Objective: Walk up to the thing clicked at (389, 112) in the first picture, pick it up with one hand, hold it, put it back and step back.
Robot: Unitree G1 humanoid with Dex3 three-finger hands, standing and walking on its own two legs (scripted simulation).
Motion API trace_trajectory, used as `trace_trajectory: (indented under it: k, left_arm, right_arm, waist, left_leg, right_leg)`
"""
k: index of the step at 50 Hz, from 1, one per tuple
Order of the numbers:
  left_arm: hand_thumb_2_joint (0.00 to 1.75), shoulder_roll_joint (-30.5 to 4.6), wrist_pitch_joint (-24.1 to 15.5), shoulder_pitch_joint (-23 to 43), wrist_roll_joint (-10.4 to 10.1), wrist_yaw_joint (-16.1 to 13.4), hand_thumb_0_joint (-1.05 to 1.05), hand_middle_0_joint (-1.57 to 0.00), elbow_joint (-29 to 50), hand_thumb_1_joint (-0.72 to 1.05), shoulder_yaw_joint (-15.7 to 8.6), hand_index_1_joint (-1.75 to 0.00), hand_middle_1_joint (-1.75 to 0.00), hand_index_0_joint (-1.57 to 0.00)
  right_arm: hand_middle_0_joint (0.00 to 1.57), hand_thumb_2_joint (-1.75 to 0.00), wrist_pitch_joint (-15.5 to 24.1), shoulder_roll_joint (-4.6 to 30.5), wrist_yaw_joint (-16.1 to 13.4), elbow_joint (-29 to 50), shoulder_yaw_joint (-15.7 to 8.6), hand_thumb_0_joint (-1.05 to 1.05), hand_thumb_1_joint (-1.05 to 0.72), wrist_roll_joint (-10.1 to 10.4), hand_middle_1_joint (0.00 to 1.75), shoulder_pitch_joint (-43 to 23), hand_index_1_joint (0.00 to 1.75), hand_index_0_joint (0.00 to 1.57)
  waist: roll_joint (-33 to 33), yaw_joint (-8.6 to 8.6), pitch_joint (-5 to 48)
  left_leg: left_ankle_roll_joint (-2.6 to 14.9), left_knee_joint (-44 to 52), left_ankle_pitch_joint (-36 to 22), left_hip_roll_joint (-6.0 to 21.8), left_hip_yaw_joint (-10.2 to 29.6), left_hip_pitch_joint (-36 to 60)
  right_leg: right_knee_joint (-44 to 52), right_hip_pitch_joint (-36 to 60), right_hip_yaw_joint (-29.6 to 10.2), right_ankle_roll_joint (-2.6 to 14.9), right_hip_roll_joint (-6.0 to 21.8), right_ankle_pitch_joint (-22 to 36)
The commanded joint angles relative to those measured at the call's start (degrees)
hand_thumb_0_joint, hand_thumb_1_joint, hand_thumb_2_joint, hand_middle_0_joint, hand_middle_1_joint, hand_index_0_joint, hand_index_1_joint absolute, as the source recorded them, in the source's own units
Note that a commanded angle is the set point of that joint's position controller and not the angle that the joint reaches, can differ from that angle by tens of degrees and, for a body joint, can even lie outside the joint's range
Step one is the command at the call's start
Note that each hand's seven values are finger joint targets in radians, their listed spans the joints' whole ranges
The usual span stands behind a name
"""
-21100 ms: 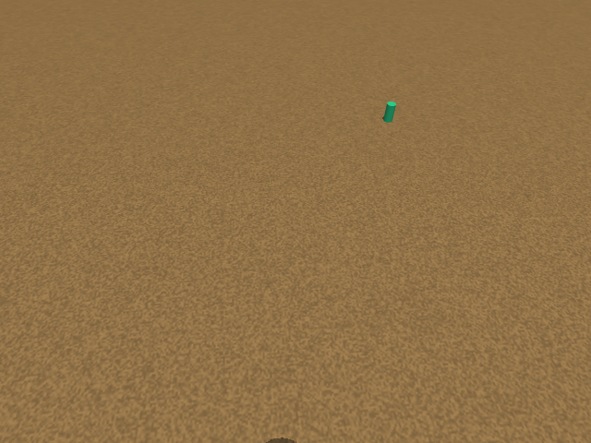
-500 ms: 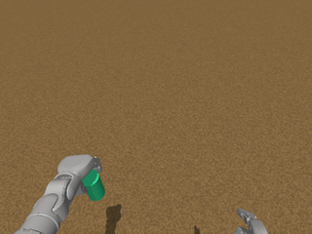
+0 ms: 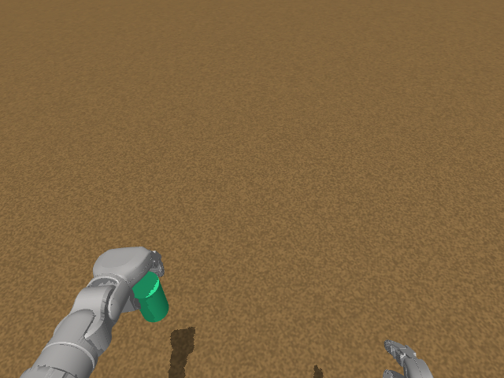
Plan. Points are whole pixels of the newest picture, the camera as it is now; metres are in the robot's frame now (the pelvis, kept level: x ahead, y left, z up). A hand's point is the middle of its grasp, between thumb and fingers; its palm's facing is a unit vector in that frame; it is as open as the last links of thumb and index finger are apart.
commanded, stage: crouch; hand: left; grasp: from above
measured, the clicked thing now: (150, 297) +0.31 +0.21 -0.11
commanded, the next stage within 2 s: lower in 1.94 s
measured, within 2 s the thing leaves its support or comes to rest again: neither
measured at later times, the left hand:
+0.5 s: hand (148, 314) +0.28 +0.22 -0.14, palm faces -0.49 +0.00 -0.87, open 8.0 cm
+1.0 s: hand (183, 331) +0.33 +0.20 -0.39, palm faces -0.47 +0.00 -0.88, open 7.9 cm
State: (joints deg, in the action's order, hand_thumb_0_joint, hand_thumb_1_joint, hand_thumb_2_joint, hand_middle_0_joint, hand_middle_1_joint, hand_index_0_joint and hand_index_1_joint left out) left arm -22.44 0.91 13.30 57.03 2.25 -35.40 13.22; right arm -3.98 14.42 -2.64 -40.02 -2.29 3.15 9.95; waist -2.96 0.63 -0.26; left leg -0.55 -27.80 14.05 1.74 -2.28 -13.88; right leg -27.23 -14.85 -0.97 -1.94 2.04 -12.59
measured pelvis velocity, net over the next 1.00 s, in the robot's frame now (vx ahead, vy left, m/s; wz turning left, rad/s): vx -0.06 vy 0.01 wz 0.01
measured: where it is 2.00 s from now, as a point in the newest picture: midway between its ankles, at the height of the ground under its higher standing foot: outside the picture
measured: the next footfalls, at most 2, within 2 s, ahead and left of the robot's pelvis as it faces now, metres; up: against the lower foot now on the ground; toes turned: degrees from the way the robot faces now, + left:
none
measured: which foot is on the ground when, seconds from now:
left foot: down 0.00-1.00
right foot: down 0.00-1.00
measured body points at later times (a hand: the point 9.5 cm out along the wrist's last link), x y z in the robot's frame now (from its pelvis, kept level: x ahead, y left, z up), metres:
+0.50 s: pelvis -0.01 +0.00 -0.03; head +0.05 +0.00 +0.41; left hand +0.30 +0.22 -0.09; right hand +0.10 -0.28 -0.15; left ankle +0.01 +0.13 -0.74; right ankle +0.02 -0.14 -0.74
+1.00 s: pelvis -0.06 +0.01 -0.24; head +0.11 +0.01 +0.18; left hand +0.35 +0.20 -0.34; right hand -0.01 -0.26 -0.37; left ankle +0.00 +0.13 -0.74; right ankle +0.02 -0.14 -0.74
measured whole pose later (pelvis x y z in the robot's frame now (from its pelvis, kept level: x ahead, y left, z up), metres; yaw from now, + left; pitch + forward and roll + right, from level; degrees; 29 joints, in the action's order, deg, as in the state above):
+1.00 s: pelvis -0.06 +0.01 -0.24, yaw +0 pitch +33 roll -2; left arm -20.1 -0.4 37.9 66.1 -23.3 -70.3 4.5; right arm 1.3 12.3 -0.4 -44.1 -3.9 -4.0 12.3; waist -3.2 -8.6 11.8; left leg 0.1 -99.7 36.3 1.7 1.5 -96.6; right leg -97.3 -96.0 -1.1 -2.7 1.9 -34.3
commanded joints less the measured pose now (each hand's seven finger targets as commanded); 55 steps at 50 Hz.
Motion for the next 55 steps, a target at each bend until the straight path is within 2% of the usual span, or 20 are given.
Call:
trace_trajectory:
  k: [1, 2, 3, 9, 11, 16, 21, 26, 29, 30, 33, 36, 38, 39, 40, 43, 45, 48, 50, 55]
  left_arm:
    - [0.58, -11.49, -0.37, 20.59, -0.26, -2.68, 0.00, -1.09, 12.37, 0.62, -6.55, -0.45, -0.43, -1.07]
    - [0.65, -11.26, -0.39, 19.14, -0.12, -2.69, 0.00, -1.11, 12.73, 0.68, -6.62, -0.48, -0.47, -1.10]
    - [0.61, -11.51, -0.35, 18.22, -0.14, -2.86, 0.00, -1.03, 12.82, 0.60, -7.16, -0.44, -0.43, -1.02]
    - [0.59, -10.15, -1.35, 17.91, 1.47, -5.29, 0.00, -1.08, 9.53, 0.59, -6.57, -0.44, -0.41, -1.05]
    - [0.58, -9.49, -1.86, 16.56, 2.24, -7.05, 0.00, -1.09, 5.56, 0.58, -6.90, -0.41, -0.37, -1.05]
    - [0.59, -8.40, -2.67, 21.55, 4.47, -13.19, 0.00, -1.10, -1.34, 0.59, -6.19, -0.40, -0.36, -1.06]
    - [0.59, -5.30, -3.72, 26.51, 6.67, -19.35, 0.00, -1.14, -9.65, 0.64, -4.88, -0.39, -0.34, -1.10]
    - [0.51, -5.11, -3.86, 30.80, 10.49, -25.34, 0.00, -1.18, -15.71, 0.74, -6.47, -0.35, -0.33, -1.16]
    - [0.48, -7.48, -2.90, 34.97, 11.22, -28.42, 0.00, -1.18, -18.05, 0.77, -8.29, -0.36, -0.35, -1.18]
    - [0.47, -6.34, -2.59, 35.57, 10.99, -28.97, 0.00, -1.19, -18.95, 0.79, -8.03, -0.35, -0.35, -1.19]
    - [0.51, -9.05, -1.49, 37.69, 10.92, -30.00, 0.00, -1.21, -21.78, 0.82, -9.58, -0.36, -0.35, -1.21]
    - [0.57, -6.55, -0.45, 38.24, 9.46, -30.04, 0.00, -1.23, -23.03, 0.82, -8.91, -0.39, -0.37, -1.21]
    - [0.57, -7.33, 0.24, 36.56, 8.69, -29.53, 0.00, -1.24, -24.43, 0.82, -9.62, -0.39, -0.36, -1.22]
    - [0.58, -9.03, 0.23, 38.86, 8.80, -29.32, 0.00, -1.24, -22.45, 0.83, -10.28, -0.39, -0.37, -1.22]
    - [0.57, -7.02, 0.30, 38.73, 8.55, -28.91, 0.00, -1.25, -24.14, 0.84, -9.45, -0.38, -0.36, -1.24]
    - [0.61, -9.37, -0.01, 41.52, 9.10, -28.63, 0.00, -1.28, -25.06, 0.86, -10.58, -0.40, -0.37, -1.25]
    - [0.63, -7.81, -0.42, 42.38, 8.80, -28.53, 0.00, -1.27, -26.16, 0.86, -10.33, -0.41, -0.39, -1.25]
    - [0.64, -10.27, -1.41, 46.02, 9.25, -28.86, 0.00, -1.26, -23.89, 0.85, -11.30, -0.41, -0.39, -1.24]
    - [0.66, -9.22, -1.80, 45.54, 9.87, -29.15, 0.00, -1.28, -25.21, 0.87, -10.94, -0.42, -0.39, -1.25]
    - [0.69, -10.59, -2.35, 48.71, 10.35, -30.73, 0.00, -1.28, -22.66, 0.85, -11.33, -0.44, -0.40, -1.25]
  right_arm:
    - [0.20, -0.91, 2.37, 7.21, -0.70, 8.34, -2.13, 0.00, -0.91, 0.01, 0.30, -5.27, 0.30, 0.20]
    - [0.20, -0.91, 2.31, 7.06, -0.68, 8.30, -2.17, 0.00, -0.91, 0.04, 0.30, -5.25, 0.30, 0.20]
    - [0.20, -0.90, 2.20, 7.10, -0.67, 8.51, -2.29, 0.00, -0.88, 0.03, 0.30, -5.26, 0.30, 0.20]
    - [0.20, -0.91, 1.70, 7.26, -0.38, 7.76, -2.63, 0.00, -0.90, -0.22, 0.30, -4.26, 0.30, 0.20]
    - [0.20, -0.91, 1.41, 7.31, -0.20, 7.54, -2.73, 0.00, -0.90, -0.47, 0.30, -3.90, 0.30, 0.20]
    - [0.20, -0.91, 1.09, 7.89, 0.57, 4.90, -3.47, 0.00, -0.90, -1.61, 0.30, -0.91, 0.30, 0.20]
    - [0.20, -0.91, 1.75, 8.24, 1.58, 2.70, -4.31, 0.00, -0.90, -2.64, 0.30, 2.05, 0.30, 0.20]
    - [0.20, -0.91, 2.92, 8.85, 2.31, 2.43, -5.42, 0.00, -0.90, -3.97, 0.30, 5.52, 0.30, 0.20]
    - [0.20, -0.91, 3.46, 9.18, 1.84, 2.40, -5.50, 0.00, -0.90, -4.49, 0.30, 6.44, 0.30, 0.20]
    - [0.20, -0.90, 3.79, 9.07, 1.71, 2.20, -5.57, 0.00, -0.90, -4.79, 0.30, 6.50, 0.30, 0.20]
    - [0.20, -0.90, 4.56, 9.72, 1.05, 1.67, -5.91, 0.00, -0.90, -5.39, 0.30, 7.19, 0.30, 0.20]
    - [0.20, -0.90, 5.24, 9.21, 0.78, 1.69, -5.96, 0.00, -0.90, -5.75, 0.30, 7.49, 0.30, 0.20]
    - [0.20, -0.90, 5.55, 9.45, 0.70, 1.58, -6.17, 0.00, -0.90, -5.91, 0.30, 7.90, 0.30, 0.20]
    - [0.20, -0.90, 5.70, 9.80, 0.60, 1.48, -6.34, 0.00, -0.90, -5.98, 0.30, 7.80, 0.30, 0.20]
    - [0.20, -0.90, 5.74, 9.47, 0.59, 1.30, -6.16, 0.00, -0.90, -6.13, 0.30, 7.72, 0.30, 0.20]
    - [0.20, -0.90, 6.11, 9.43, 0.52, 0.78, -5.89, 0.00, -0.90, -6.42, 0.30, 7.48, 0.30, 0.20]
    - [0.20, -0.90, 6.51, 9.54, 0.82, 0.53, -5.69, 0.00, -0.90, -6.95, 0.30, 7.63, 0.30, 0.20]
    - [0.20, -0.90, 6.96, 9.66, 1.08, 0.50, -5.22, 0.00, -0.90, -7.10, 0.30, 7.71, 0.30, 0.20]
    - [0.20, -0.90, 7.42, 10.07, 1.54, 0.03, -5.15, 0.00, -0.90, -7.53, 0.30, 8.10, 0.30, 0.20]
    - [0.20, -0.91, 7.96, 10.10, 2.62, -0.30, -4.52, 0.00, -0.90, -8.15, 0.30, 8.06, 0.30, 0.20]
  waist:
    - [1.57, -0.51, 15.43]
    - [1.38, 0.31, 15.66]
    - [1.04, 0.36, 15.93]
    - [2.97, -0.80, 12.97]
    - [4.16, -1.43, 11.87]
    - [3.62, -3.30, 13.98]
    - [2.67, -4.97, 17.64]
    - [-0.72, -5.52, 25.38]
    - [-1.62, -6.03, 29.85]
    - [-2.12, -6.18, 30.83]
    - [-2.68, -6.29, 35.69]
    - [-1.85, -7.24, 38.69]
    - [-0.99, -6.88, 40.90]
    - [-3.20, -6.81, 41.49]
    - [-3.21, -7.73, 41.88]
    - [-2.56, -8.12, 41.79]
    - [-1.61, -9.27, 41.27]
    - [-3.34, -9.63, 45.12]
    - [-3.66, -10.44, 45.64]
    - [-7.61, -10.44, 50.96]
  left_leg:
    - [0.84, 3.16, -12.82, -2.19, 0.16, 6.94]
    - [0.76, 3.22, -13.47, -2.26, 0.14, 7.00]
    - [0.64, 3.07, -14.06, -2.30, 0.10, 7.25]
    - [0.56, 2.41, -13.08, -2.13, 0.29, 5.03]
    - [0.62, 1.74, -11.63, -2.39, 0.26, 3.93]
    - [0.45, -2.75, -10.50, -2.44, 0.22, 0.68]
    - [-0.11, -13.43, -7.81, -2.20, 0.68, -8.59]
    - [-0.22, -26.63, -3.52, -1.96, 1.06, -22.24]
    - [-0.02, -32.49, -0.39, -1.97, 1.42, -29.94]
    - [0.10, -34.42, 0.55, -1.90, 1.63, -32.27]
    - [0.50, -40.43, 3.65, -1.58, 2.37, -38.33]
    - [0.89, -44.94, 7.83, -2.05, 2.30, -46.86]
    - [0.67, -46.80, 9.40, -1.90, 2.84, -48.38]
    - [0.56, -47.98, 10.13, -1.83, 3.00, -49.56]
    - [0.36, -49.23, 10.04, -1.75, 3.41, -50.45]
    - [0.63, -53.24, 13.67, -1.99, 3.78, -55.60]
    - [0.85, -55.94, 15.82, -1.93, 4.42, -58.75]
    - [0.93, -59.55, 16.06, -2.25, 4.38, -61.33]
    - [0.90, -62.01, 15.48, -2.23, 4.90, -62.06]
    - [0.66, -66.51, 13.51, -2.25, 4.53, -62.48]
  right_leg:
    - [3.47, 3.35, 1.96, 2.10, -2.95, 9.36]
    - [3.32, 3.89, 2.01, 2.23, -2.91, 9.77]
    - [3.27, 3.81, 2.00, 2.29, -2.90, 10.17]
    - [2.50, 1.40, 2.21, 2.23, -3.03, 9.50]
    - [2.26, -0.10, 2.10, 2.17, -2.84, 8.08]
    - [-1.34, -4.99, 1.86, 2.03, -2.45, 7.80]
    - [-10.86, -16.22, 2.06, 2.33, -2.33, 5.53]
    - [-24.33, -29.44, 2.12, 3.08, -2.29, 1.64]
    - [-31.22, -35.22, 2.66, 3.38, -2.52, -0.80]
    - [-33.41, -38.00, 2.81, 3.50, -2.70, -1.72]
    - [-39.81, -44.76, 3.19, 3.95, -2.91, -4.61]
    - [-44.26, -47.55, 2.89, 3.78, -2.55, -7.13]
    - [-47.01, -50.29, 3.37, 3.85, -2.32, -8.94]
    - [-48.45, -52.63, 3.33, 3.86, -2.29, -9.44]
    - [-50.43, -54.92, 3.62, 4.03, -2.28, -9.66]
    - [-54.19, -60.08, 3.92, 4.11, -2.38, -13.03]
    - [-56.54, -64.43, 4.17, 3.96, -2.03, -14.72]
    - [-60.20, -67.22, 4.40, 4.02, -1.88, -15.36]
    - [-62.54, -70.68, 4.82, 3.92, -1.62, -14.74]
    - [-67.30, -74.39, 5.23, 4.08, -1.59, -13.28]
